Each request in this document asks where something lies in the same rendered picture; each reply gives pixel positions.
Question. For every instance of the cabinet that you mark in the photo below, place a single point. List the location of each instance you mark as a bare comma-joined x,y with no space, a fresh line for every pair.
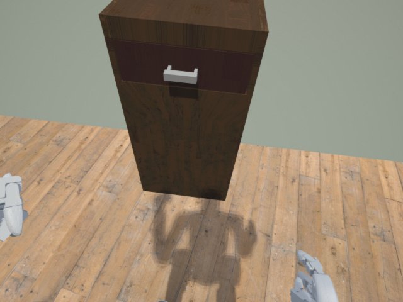
185,140

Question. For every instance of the handle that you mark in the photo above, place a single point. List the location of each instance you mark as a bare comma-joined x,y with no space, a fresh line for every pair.
180,76

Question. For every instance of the drawer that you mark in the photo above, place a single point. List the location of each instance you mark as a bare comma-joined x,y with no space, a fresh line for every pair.
218,70

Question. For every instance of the left robot hand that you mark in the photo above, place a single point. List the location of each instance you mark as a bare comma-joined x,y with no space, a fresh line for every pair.
12,214

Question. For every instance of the right robot hand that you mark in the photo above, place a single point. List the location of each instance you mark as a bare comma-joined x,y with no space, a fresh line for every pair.
319,288

